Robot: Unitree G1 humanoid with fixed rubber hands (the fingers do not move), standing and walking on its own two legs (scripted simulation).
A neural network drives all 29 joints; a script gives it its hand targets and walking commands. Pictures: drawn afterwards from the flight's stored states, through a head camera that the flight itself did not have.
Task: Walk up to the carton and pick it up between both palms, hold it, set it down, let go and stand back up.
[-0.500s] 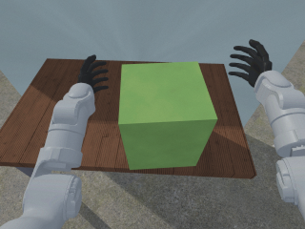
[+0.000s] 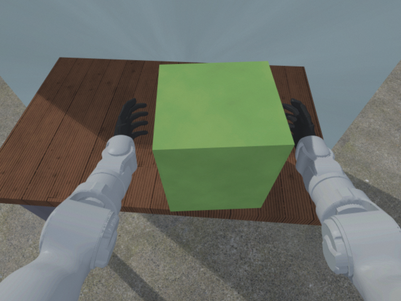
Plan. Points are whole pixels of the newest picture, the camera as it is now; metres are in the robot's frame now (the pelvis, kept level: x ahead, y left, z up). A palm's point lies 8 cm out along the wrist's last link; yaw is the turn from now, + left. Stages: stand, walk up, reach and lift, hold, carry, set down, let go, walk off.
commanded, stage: reach and lift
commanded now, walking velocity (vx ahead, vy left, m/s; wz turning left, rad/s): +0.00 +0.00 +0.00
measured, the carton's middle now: (214, 142) +0.45 +0.00 +0.04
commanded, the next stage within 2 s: none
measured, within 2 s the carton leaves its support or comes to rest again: neither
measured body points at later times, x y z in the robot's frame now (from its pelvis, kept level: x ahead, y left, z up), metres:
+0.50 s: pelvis +0.00 +0.00 +0.00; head +0.08 +0.00 +0.45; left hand +0.45 +0.17 +0.07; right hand +0.48 -0.16 +0.08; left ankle -0.01 +0.14 -0.73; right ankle +0.04 -0.10 -0.73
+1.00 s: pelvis +0.01 +0.00 +0.01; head +0.07 +0.00 +0.46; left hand +0.47 +0.15 +0.11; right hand +0.46 -0.15 +0.08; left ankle -0.01 +0.14 -0.73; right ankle +0.04 -0.10 -0.73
